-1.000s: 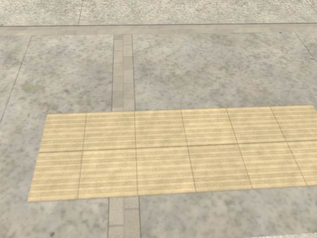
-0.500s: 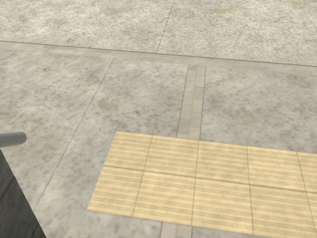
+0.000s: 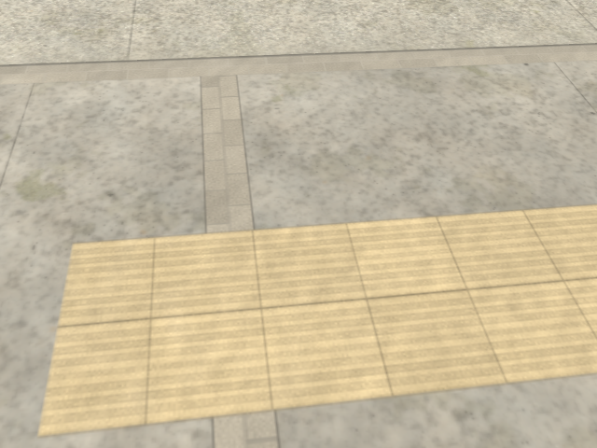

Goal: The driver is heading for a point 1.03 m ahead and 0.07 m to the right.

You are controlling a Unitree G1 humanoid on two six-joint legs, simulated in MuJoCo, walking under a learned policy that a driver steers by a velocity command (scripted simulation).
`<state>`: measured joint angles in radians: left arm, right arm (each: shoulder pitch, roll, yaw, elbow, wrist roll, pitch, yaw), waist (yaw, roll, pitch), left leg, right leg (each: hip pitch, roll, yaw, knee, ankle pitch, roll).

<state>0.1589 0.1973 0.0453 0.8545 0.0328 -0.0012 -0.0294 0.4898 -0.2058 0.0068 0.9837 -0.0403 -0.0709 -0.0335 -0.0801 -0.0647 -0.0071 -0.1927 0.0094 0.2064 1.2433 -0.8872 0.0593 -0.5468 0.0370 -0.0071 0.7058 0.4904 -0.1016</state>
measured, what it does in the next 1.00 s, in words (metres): goes down, turning right: right foot 0.20 m lower, then left foot 0.21 m lower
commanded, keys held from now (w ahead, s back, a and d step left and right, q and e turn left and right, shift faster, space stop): w+e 0.26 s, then w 0.66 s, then w+q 0.08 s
